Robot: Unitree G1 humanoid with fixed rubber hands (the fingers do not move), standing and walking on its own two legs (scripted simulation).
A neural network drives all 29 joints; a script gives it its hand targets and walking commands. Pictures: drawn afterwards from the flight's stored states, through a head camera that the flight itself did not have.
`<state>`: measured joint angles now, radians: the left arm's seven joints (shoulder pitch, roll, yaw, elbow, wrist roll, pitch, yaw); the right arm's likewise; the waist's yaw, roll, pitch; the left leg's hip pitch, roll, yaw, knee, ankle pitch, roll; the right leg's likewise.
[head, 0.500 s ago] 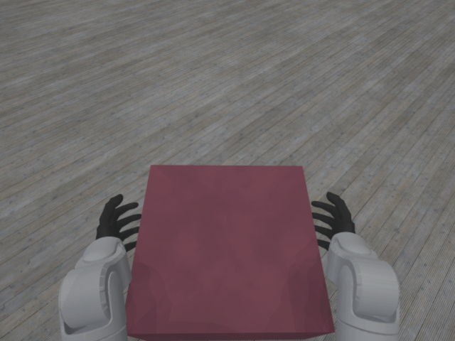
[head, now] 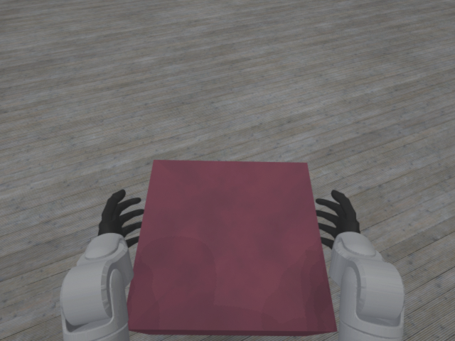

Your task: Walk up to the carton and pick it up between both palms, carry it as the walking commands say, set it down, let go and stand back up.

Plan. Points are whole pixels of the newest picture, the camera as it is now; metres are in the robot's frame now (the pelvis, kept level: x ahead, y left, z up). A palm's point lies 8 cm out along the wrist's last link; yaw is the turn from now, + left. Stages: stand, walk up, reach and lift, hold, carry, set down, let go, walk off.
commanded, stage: carry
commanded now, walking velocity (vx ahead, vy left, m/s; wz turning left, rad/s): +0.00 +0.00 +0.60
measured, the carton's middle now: (229, 247) +0.28 +0.00 +0.02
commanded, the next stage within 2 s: none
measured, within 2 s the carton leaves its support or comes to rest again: neither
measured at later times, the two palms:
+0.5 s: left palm (51, 272) +0.20 +0.22 +0.14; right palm (307, 235) +0.25 -0.12 +0.10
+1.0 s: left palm out of the picture +0.10 +0.34 +0.09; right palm (208, 246) +0.24 +0.03 +0.09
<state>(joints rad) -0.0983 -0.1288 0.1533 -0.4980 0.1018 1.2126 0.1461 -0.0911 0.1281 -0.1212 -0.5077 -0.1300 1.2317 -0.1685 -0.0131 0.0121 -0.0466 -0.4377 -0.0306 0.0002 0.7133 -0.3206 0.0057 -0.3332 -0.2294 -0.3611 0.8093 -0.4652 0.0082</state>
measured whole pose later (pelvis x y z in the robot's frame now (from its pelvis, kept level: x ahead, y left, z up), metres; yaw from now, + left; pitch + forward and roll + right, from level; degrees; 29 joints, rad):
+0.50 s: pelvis -0.02 +0.02 +0.02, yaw +11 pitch +1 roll +3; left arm -0.10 -0.13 0.15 -0.51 0.10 1.21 0.14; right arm -0.08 0.13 -0.13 -0.52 -0.13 1.22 -0.16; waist -0.01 0.03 -0.02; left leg -0.54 -0.05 -0.03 1.12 -0.40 0.00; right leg -0.29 -0.10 -0.20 0.67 -0.40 -0.06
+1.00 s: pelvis -0.06 +0.08 +0.01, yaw +25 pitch +2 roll -1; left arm -0.09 -0.13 0.16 -0.51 0.10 1.21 0.16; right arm -0.09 0.13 -0.12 -0.49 -0.13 1.21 -0.15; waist -0.01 0.01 0.01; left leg -0.44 -0.07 -0.03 0.70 -0.29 0.06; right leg -0.43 -0.01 -0.09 0.93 -0.60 0.03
